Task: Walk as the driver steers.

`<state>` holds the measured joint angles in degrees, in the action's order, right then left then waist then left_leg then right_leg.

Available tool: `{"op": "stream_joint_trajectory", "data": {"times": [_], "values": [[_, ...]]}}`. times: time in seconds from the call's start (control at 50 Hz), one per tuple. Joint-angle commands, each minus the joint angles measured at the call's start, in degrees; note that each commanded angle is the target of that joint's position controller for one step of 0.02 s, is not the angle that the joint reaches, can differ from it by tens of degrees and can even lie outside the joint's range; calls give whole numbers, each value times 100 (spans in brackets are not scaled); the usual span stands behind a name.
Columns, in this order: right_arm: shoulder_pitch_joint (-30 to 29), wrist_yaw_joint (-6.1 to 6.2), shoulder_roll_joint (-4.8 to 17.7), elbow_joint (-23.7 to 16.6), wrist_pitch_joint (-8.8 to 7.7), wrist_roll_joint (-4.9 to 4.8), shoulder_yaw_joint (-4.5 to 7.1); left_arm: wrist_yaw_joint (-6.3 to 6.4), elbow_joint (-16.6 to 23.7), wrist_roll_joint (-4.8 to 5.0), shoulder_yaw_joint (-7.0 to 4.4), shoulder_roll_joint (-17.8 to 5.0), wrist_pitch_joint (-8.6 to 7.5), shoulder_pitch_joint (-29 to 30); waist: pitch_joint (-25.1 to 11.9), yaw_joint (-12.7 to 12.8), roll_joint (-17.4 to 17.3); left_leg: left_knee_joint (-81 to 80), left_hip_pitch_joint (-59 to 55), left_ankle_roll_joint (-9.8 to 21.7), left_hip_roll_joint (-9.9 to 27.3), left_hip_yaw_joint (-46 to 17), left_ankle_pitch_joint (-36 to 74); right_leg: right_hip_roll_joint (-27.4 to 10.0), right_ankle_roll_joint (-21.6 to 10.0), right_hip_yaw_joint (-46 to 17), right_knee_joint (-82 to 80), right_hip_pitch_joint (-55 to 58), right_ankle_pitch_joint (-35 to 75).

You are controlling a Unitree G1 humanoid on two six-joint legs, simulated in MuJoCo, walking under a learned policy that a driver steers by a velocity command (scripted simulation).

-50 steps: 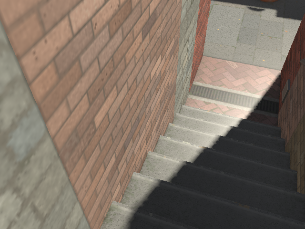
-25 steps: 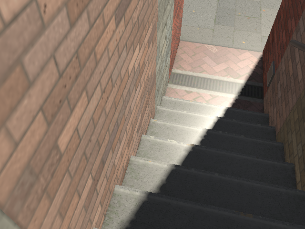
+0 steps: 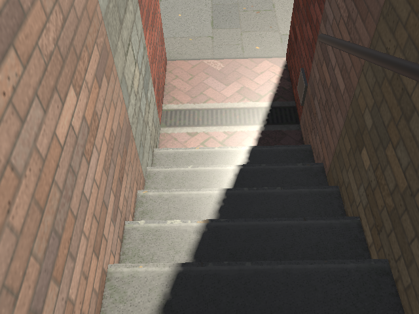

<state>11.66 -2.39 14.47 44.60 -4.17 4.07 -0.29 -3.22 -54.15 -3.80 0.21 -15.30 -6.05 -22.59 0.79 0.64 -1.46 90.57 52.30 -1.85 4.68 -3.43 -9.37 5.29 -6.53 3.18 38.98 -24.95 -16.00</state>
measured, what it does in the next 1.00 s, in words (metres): steps on the spot: left foot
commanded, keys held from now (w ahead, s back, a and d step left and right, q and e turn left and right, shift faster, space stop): e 0.04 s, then no key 0.96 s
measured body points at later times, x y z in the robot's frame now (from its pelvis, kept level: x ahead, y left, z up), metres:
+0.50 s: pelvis +0.06 +0.03 +0.02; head +0.07 +0.02 +0.47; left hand +0.22 +0.28 -0.09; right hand +0.07 -0.22 -0.13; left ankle +0.04 +0.18 -0.72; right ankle +0.05 -0.05 -0.72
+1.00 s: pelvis +0.06 +0.04 +0.03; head +0.08 +0.04 +0.48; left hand +0.13 +0.31 -0.11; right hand +0.11 -0.21 -0.11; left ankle +0.04 +0.18 -0.72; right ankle +0.05 -0.05 -0.72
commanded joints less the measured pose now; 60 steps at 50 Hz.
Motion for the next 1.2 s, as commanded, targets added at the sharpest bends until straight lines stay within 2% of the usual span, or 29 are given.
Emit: {"op": "stream_joint_trajectory", "data": {"times": [0.02,0.04,0.06,0.08,0.1,0.12,0.14,0.16,0.18,0.2,0.22,0.24,0.26,0.28,0.3,0.32,0.34,0.36,0.38,0.42,0.44,0.46,0.52,0.54,0.64,0.88,0.96,1.04,1.2], "values": [[1009,-75,408,-124,99,61,129,226,898,-64,-140,-1255,-315,975,-569,-732,254,-1093,-1682,-105,-30,116,1061,-1156,-588,-1498,-816,-1426,3893],[1051,8,408,-62,52,-112,122,255,829,-108,-221,-1334,-229,421,-717,-613,367,-830,-1282,-228,-40,-56,757,-1332,-654,-1905,-533,-698,4478],[1166,-25,499,-93,32,-124,100,161,680,-164,-229,-1328,-136,84,-765,-586,215,-945,-1062,-357,-68,-90,588,-1395,-592,-1851,-213,-75,4868],[1107,-3,495,-114,16,-89,97,59,666,-191,-231,-1214,-67,-105,-710,-484,254,-949,-803,-476,-9,-169,212,-1568,-622,-2186,-121,314,5073],[1011,5,529,-150,53,-114,111,-9,617,-163,-241,-1209,-13,-226,-607,-443,156,-1107,-518,-581,63,-364,57,-1687,-535,-2388,-36,702,5045],[1017,3,477,-152,92,-76,89,-51,620,-132,-214,-1119,33,-235,-582,-394,232,-1252,-495,-655,144,-488,-17,-1756,-624,-2613,-8,806,4765],[989,2,441,-162,124,-57,89,-91,680,-89,-153,-982,58,-50,-592,-436,270,-1397,-659,-707,196,-553,-39,-1748,-647,-2754,11,740,4586],[965,-4,435,-131,137,-75,85,-114,761,-49,-142,-996,86,159,-624,-427,258,-1583,-859,-760,198,-527,-58,-1703,-651,-2807,60,690,4487],[967,-24,427,-83,137,-97,91,-140,868,25,-94,-931,107,428,-698,-447,315,-1782,-1265,-802,198,-468,-129,-1608,-595,-2769,112,536,4468],[244,36,463,-249,146,-254,146,-176,1011,358,-103,-922,131,517,-555,-240,346,-3028,-1126,-892,186,-332,-1015,-1543,-461,-2887,-152,780,4137],[241,-12,397,-107,184,-295,94,-231,917,464,-112,-1024,161,379,-627,-91,478,-3546,-1565,-915,157,-198,-1083,-1391,-355,-2847,-258,904,3549],[496,-88,277,149,204,-342,45,-379,855,575,-79,-956,211,322,-594,-87,552,-4047,-2023,-896,189,-209,-591,-1319,-233,-2945,-430,861,2893],[558,-176,276,339,220,-396,-5,-501,846,623,-63,-895,291,247,-488,-11,308,-4745,-2446,-707,85,-194,-30,-1162,-76,-2912,-721,797,2171],[466,-210,439,485,238,-365,25,-554,841,545,-114,-986,369,190,-472,149,197,-5020,-2904,-558,-110,-136,-111,-956,20,-2740,-1053,689,1239],[375,-209,588,566,240,-340,67,-565,876,493,-194,-1162,432,380,-517,156,215,-5248,-3285,-510,-201,-66,-351,-868,39,-2586,-1236,653,507],[386,-198,561,622,235,-336,58,-561,902,494,-248,-1241,470,651,-559,58,241,-5507,-3533,-491,-199,-47,-446,-865,-41,-2471,-1300,683,91],[181,-222,545,705,218,-337,43,-531,952,386,-274,-1145,487,627,-440,247,-79,-5632,-3621,-366,-290,-45,-764,-754,11,-2081,-1517,641,-352],[226,-271,413,728,180,-346,14,-516,986,397,-275,-1042,479,991,-286,114,-103,-5966,-3623,-280,-240,-104,-760,-669,24,-1867,-1456,679,-566],[105,-291,442,716,145,-371,19,-467,968,390,-299,-1020,471,1101,-145,176,-140,-6178,-3643,-167,-226,-94,-524,-557,24,-1627,-1374,765,-225],[131,-298,539,698,116,-391,55,-411,879,376,-399,-1065,469,1049,-235,206,-96,-6331,-3845,5,-270,-3,92,-463,-42,-1326,-1281,1119,1099],[196,-296,497,692,119,-382,48,-406,841,377,-438,-1064,464,1052,-325,184,-68,-6377,-3972,56,-278,40,409,-422,-32,-1206,-1242,1275,1650],[229,-291,582,692,124,-355,82,-397,792,407,-448,-984,461,1081,-318,154,-165,-6445,-4067,99,-307,75,743,-401,-6,-1163,-1233,1370,2048],[358,-279,600,723,166,-369,132,-378,672,440,-537,-963,480,1184,-303,95,5,-6625,-4364,115,-322,152,858,-369,71,-1072,-1370,1430,2149],[184,-297,551,614,174,-401,115,-356,623,526,-565,-1011,473,1166,-274,72,88,-6703,-4460,120,-318,172,1026,-329,167,-974,-1356,1331,2127],[160,-314,658,662,280,-400,177,-283,444,528,-648,-977,506,1106,-177,34,103,-7001,-4915,164,-365,228,1021,-277,296,-927,-1629,1207,1821],[-51,-304,643,773,398,-360,248,-205,35,488,-669,-920,612,874,5,21,45,-7438,-5223,166,-469,299,900,-279,396,-869,-2072,1471,1816],[86,-231,582,935,455,-346,225,-156,-18,514,-662,-848,645,855,65,20,51,-7555,-5181,129,-477,351,811,-272,454,-837,-2205,1641,1909],[289,-212,587,1119,507,-274,242,-153,-88,490,-666,-803,686,783,159,50,87,-7646,-4988,111,-508,390,569,-244,424,-842,-2320,1859,1769],[502,-224,459,1342,519,-260,272,-206,-310,478,-620,-686,712,614,279,67,105,-7760,-4723,94,-562,373,269,-244,378,-871,-2410,2089,1582]]}}
Next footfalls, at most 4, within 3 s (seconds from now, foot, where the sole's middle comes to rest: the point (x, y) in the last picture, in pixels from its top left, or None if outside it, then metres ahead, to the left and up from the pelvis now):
0.24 left None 0.08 0.18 -0.75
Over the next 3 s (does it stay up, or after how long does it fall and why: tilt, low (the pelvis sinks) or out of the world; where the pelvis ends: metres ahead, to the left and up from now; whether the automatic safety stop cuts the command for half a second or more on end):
stays up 0.14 0.06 0.02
